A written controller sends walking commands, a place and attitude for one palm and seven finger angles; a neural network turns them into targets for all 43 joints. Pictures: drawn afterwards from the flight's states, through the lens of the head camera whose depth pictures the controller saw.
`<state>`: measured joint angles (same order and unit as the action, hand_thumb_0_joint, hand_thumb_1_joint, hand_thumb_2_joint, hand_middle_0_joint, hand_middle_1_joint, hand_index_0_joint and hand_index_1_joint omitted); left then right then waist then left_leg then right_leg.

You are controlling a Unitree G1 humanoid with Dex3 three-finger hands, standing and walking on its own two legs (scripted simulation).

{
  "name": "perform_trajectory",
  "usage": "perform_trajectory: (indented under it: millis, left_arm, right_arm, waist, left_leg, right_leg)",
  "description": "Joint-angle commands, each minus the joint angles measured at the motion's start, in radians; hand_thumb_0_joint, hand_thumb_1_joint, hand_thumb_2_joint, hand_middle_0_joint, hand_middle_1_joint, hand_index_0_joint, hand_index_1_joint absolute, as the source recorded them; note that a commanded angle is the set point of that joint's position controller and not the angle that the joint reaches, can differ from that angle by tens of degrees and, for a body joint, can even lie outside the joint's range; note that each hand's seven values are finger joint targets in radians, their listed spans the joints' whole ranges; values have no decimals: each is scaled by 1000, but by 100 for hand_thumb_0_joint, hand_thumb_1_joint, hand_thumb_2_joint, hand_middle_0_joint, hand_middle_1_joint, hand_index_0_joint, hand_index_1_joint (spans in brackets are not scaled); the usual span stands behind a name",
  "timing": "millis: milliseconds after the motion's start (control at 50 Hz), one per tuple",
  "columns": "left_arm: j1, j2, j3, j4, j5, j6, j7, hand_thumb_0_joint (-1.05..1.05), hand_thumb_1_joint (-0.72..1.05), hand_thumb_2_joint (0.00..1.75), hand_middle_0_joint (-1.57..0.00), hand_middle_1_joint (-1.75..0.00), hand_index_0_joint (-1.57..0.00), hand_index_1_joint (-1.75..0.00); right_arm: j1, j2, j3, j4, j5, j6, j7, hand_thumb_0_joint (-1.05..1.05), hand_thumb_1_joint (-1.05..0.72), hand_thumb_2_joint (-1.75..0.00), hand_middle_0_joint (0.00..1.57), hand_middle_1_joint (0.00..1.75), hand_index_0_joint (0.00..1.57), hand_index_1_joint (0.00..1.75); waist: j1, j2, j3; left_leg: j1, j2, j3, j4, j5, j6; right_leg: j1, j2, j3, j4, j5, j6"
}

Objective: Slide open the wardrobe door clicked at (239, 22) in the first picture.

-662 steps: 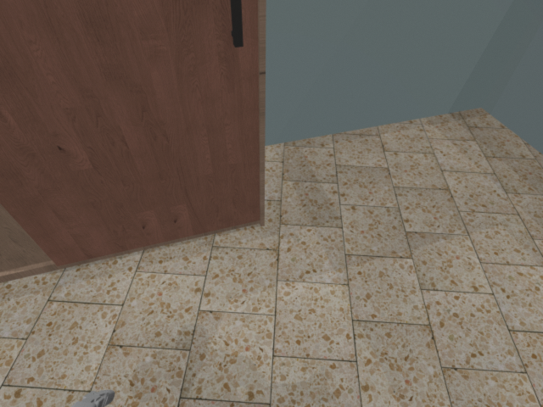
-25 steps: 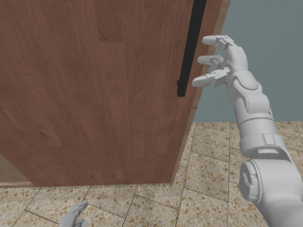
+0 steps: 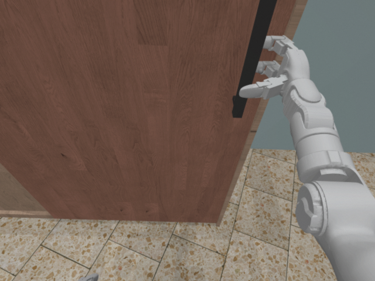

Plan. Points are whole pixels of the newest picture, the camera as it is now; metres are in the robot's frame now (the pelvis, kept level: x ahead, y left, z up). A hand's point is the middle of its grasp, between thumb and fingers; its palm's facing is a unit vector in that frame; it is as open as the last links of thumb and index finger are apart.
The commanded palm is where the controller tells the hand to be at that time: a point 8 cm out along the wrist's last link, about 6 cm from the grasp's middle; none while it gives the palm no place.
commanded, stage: slide the fingers in behind the handle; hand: right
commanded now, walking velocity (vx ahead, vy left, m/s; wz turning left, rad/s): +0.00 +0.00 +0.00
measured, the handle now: (252, 44) +0.51 -0.05 +0.27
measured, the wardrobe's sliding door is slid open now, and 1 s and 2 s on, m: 0.00 0.00 0.00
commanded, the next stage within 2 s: grip the handle and tug to test in 1.74 s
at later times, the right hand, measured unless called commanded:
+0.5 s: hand (258, 77) +0.45 -0.07 +0.24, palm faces -0.13 +0.99 -0.01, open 14.0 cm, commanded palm +0.44 -0.12 +0.23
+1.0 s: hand (246, 75) +0.46 -0.05 +0.23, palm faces -0.14 +0.99 +0.00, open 14.0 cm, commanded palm +0.44 -0.10 +0.23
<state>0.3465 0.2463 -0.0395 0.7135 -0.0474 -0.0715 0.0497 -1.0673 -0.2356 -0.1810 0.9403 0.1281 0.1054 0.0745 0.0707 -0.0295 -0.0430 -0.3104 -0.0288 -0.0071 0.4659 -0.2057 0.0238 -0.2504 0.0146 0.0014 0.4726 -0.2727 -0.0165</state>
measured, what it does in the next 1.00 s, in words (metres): stands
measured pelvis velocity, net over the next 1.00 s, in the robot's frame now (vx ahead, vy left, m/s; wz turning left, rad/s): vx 0.01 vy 0.00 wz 0.00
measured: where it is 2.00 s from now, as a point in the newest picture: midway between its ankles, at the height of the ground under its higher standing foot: outside the picture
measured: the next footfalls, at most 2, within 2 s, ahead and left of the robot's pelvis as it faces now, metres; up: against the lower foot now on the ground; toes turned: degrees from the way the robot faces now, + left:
none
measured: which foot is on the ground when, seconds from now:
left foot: down 0.00-1.00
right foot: down 0.00-1.00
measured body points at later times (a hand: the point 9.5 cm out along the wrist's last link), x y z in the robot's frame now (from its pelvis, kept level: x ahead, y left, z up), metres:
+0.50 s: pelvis +0.00 +0.00 +0.00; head +0.00 +0.01 +0.45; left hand +0.13 +0.24 -0.11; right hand +0.45 -0.12 +0.24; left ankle +0.02 +0.10 -0.74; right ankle -0.02 -0.11 -0.74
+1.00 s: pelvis +0.01 +0.00 +0.00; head +0.01 +0.01 +0.45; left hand +0.09 +0.25 -0.12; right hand +0.47 -0.10 +0.23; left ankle +0.02 +0.10 -0.74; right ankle -0.02 -0.11 -0.74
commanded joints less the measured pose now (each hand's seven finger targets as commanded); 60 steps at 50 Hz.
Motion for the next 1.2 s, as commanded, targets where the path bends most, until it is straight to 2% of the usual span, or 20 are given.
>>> perform_trajectory:
  millis: [0, 80, 180, 240, 320, 360, 420, 500, 540, 560, 640, 680, 780, 820, 840, 880, 980, 1080, 1120, 1180]
  left_arm:
    - [-24, 119, 43, -131, -3, -58, 7, 0, 90, 90, -20, -30, -20, -30]
    - [-42, 122, 45, -145, -5, -56, 7, 0, 90, 90, -20, -30, -20, -30]
    - [-64, 116, 43, -154, -11, -57, 6, 0, 90, 90, -20, -30, -20, -30]
    - [-83, 117, 45, -160, -13, -54, 9, 0, 90, 90, -20, -30, -20, -30]
    - [-97, 105, 37, -150, -14, -53, 9, 0, 90, 90, -20, -30, -20, -30]
    - [-103, 108, 39, -148, -11, -51, 10, 0, 90, 90, -20, -30, -20, -30]
    - [-104, 100, 33, -141, -7, -48, 9, 0, 90, 90, -20, -30, -20, -30]
    - [-97, 103, 31, -135, -1, -33, 11, 0, 90, 90, -20, -30, -20, -30]
    - [-96, 104, 34, -142, 1, -27, 8, 0, 90, 90, -20, -30, -20, -30]
    - [-96, 99, 32, -145, 2, -27, 6, 0, 90, 90, -20, -30, -20, -30]
    - [-87, 103, 34, -145, 0, -19, 4, 0, 90, 90, -20, -30, -20, -30]
    - [-87, 104, 36, -148, 1, -18, 6, 0, 90, 90, -20, -30, -20, -30]
    - [-87, 96, 38, -153, 1, -24, 3, 0, 90, 90, -20, -30, -20, -30]
    - [-83, 96, 41, -147, 2, -27, 3, 0, 90, 90, -20, -30, -20, -30]
    - [-84, 102, 46, -150, 2, -26, 4, 0, 90, 90, -20, -30, -20, -30]
    - [-93, 94, 42, -148, -1, -30, 2, 0, 90, 90, -20, -30, -20, -30]
    - [-96, 95, 42, -139, 3, -28, 5, 0, 90, 90, -20, -30, -20, -30]
    - [-109, 91, 43, -147, 5, -24, 1, 0, 90, 90, -20, -30, -20, -30]
    - [-108, 89, 39, -144, 5, -17, -2, 0, 90, 90, -20, -30, -20, -30]
    - [-121, 88, 38, -152, 5, -7, 1, 0, 90, 90, -20, -30, -20, -30]
  right_arm:
    - [-535, -183, -36, -232, 14, -66, -9, 0, 50, -30, 30, 120, 30, 120]
    - [-503, -222, -63, -285, 16, -71, -6, 0, 50, -30, 30, 120, 30, 120]
    - [-500, -143, 9, -349, 23, -54, 10, 0, 50, -30, 30, 120, 30, 120]
    - [-464, -165, -15, -376, 36, -39, 9, 0, 50, -30, 30, 120, 30, 120]
    - [-492, -81, 54, -381, 34, -12, -3, 0, 50, -30, 30, 120, 30, 120]
    - [-501, -99, 34, -386, 38, -6, -13, 0, 50, -30, 30, 120, 30, 120]
    - [-527, -64, 56, -366, 34, 0, -27, 0, 50, -30, 30, 120, 30, 120]
    - [-534, -104, 15, -298, 28, -2, -49, 0, 50, -30, 30, 120, 30, 120]
    - [-515, -107, 11, -304, 19, -14, -55, 0, 50, -30, 30, 120, 30, 120]
    - [-529, -89, 27, -331, 17, -24, -56, 0, 50, -30, 30, 120, 30, 120]
    - [-494, -63, 38, -278, 16, -19, -56, 0, 50, -30, 30, 120, 30, 120]
    - [-509, -101, 2, -292, 20, -15, -60, 0, 50, -30, 30, 120, 30, 120]
    - [-524, -65, 38, -366, 14, -31, -65, 0, 50, -30, 30, 120, 30, 120]
    - [-525, -56, 41, -379, 20, -25, -64, 0, 50, -30, 30, 120, 30, 120]
    - [-487, -79, 19, -381, 21, -24, -66, 0, 50, -30, 30, 120, 30, 120]
    - [-506, -20, 67, -407, 26, -13, -60, 0, 50, -30, 30, 120, 30, 120]
    - [-506, -45, 41, -406, 25, 13, -82, 0, 50, -30, 30, 120, 30, 120]
    - [-460, -30, 43, -427, 24, 13, -98, 0, 50, -30, 30, 120, 30, 120]
    - [-453, 1, 64, -395, 18, 30, -100, 0, 50, -30, 30, 120, 30, 120]
    - [-474, 2, 67, -417, 12, 36, -114, 0, 50, -30, 30, 120, 30, 120]
  waist:
    - [-12, 80, -328]
    - [-24, 104, -356]
    - [-13, 45, -330]
    - [-28, 79, -344]
    - [-8, 45, -287]
    - [-12, 59, -311]
    - [-8, 60, -307]
    - [-6, 110, -291]
    - [-18, 94, -319]
    - [-16, 66, -338]
    - [-14, 99, -299]
    - [-18, 125, -321]
    - [-21, 76, -362]
    - [-18, 83, -372]
    - [-33, 105, -383]
    - [-19, 71, -356]
    - [-23, 78, -348]
    - [-35, 107, -358]
    - [-26, 121, -311]
    - [-26, 99, -316]
  left_leg:
    - [166, 24, 12, -43, 249, 1]
    - [206, 25, 7, -41, 271, -1]
    - [172, 23, 11, -46, 269, 3]
    - [191, 23, 15, -48, 260, 2]
    - [130, 22, 18, -52, 220, 2]
    - [141, 24, 18, -49, 228, 3]
    - [127, 24, 22, -43, 221, 4]
    - [135, 27, 17, -46, 210, 0]
    - [151, 28, 18, -37, 228, 4]
    - [160, 29, 19, -28, 260, 7]
    - [148, 26, 26, -32, 255, 6]
    - [165, 26, 18, -34, 261, 3]
    - [184, 24, 18, -24, 308, 6]
    - [188, 22, 20, -26, 321, 5]
    - [210, 21, 24, -24, 328, 6]
    - [180, 20, 23, -28, 332, 5]
    - [185, 21, 22, -36, 310, 3]
    - [208, 20, 22, -33, 335, 3]
    - [187, 20, 25, -39, 313, 1]
    - [189, 24, 20, -43, 305, 2]
  right_leg:
    - [54, -9, -14, -49, 205, -27]
    - [52, -9, -21, -51, 216, -31]
    - [89, -9, -20, -51, 223, -28]
    - [94, -12, -18, -52, 225, -29]
    - [99, -11, -9, -54, 194, -24]
    - [109, -10, -6, -50, 210, -26]
    - [109, -9, 2, -50, 209, -21]
    - [75, -9, 0, -51, 190, -24]
    - [85, -9, 2, -50, 217, -23]
    - [99, -10, -1, -47, 248, -20]
    - [81, -13, 0, -49, 239, -19]
    - [75, -11, -4, -48, 232, -23]
    - [107, -11, -9, -40, 285, -21]
    - [116, -11, -12, -40, 292, -21]
    - [114, -13, -8, -42, 312, -20]
    - [128, -12, -13, -39, 310, -20]
    - [114, -8, -13, -46, 287, -22]
    - [116, -8, -17, -48, 307, -21]
    - [99, -8, -17, -56, 278, -20]
    - [108, -6, -19, -57, 272, -22]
